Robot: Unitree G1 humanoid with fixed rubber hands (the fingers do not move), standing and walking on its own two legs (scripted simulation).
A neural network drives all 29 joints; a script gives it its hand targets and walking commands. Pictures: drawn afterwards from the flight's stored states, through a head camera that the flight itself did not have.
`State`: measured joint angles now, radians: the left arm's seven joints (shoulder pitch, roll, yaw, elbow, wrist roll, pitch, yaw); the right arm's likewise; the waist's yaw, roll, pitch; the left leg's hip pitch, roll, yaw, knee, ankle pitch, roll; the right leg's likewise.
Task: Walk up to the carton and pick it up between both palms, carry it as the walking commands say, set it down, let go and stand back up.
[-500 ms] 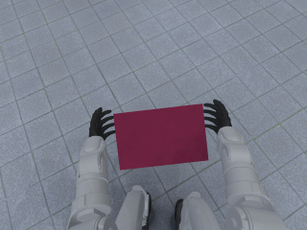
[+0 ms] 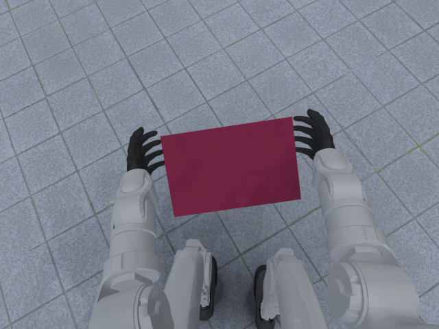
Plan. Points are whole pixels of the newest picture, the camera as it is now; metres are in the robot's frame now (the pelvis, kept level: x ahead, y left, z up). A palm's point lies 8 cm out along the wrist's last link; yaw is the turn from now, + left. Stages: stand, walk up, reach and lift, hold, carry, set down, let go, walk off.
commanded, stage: set down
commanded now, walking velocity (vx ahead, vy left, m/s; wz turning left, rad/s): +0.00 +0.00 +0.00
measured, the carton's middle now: (229, 162) +0.46 +0.04 -0.18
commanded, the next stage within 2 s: none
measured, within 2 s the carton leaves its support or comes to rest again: neither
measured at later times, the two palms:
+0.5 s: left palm (157, 171) +0.42 +0.20 -0.15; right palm (307, 155) +0.48 -0.13 -0.16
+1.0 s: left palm (167, 174) +0.44 +0.20 -0.24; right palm (297, 159) +0.50 -0.13 -0.25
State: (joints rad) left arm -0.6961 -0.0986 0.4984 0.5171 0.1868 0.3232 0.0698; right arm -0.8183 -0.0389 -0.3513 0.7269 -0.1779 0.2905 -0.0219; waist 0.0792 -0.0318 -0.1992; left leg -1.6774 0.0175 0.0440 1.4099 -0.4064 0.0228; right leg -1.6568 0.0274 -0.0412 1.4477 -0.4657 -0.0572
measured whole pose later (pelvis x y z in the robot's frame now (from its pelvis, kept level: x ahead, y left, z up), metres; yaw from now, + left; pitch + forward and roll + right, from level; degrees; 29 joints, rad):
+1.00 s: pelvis -0.03 +0.00 -0.15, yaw +0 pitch +45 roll +2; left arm -1.00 0.00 0.51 0.65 0.07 0.28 0.13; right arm -1.19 -0.22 -0.19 0.94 -0.08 0.27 -0.11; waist 0.10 -0.02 -0.08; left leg -2.20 0.00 0.04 1.88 -0.46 0.00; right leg -2.20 0.04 -0.03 1.93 -0.52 -0.06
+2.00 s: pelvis -0.04 +0.01 -0.23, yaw +1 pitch +37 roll +2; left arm -1.31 0.23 0.38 0.98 -0.10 0.20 0.11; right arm -1.51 -0.35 -0.08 1.17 0.02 0.20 0.00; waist 0.09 0.04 0.27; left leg -2.32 -0.03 0.05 2.15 -0.47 0.01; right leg -2.30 0.00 -0.04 2.22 -0.55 -0.07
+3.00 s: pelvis -0.02 +0.00 -0.23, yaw +2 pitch +40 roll +3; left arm -1.30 0.23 0.48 0.99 -0.07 0.13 0.04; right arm -1.47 -0.31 -0.19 1.10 -0.09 0.15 0.04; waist 0.09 0.06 0.24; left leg -2.35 -0.03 0.06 2.17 -0.53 0.00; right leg -2.33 0.01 -0.03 2.24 -0.61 -0.07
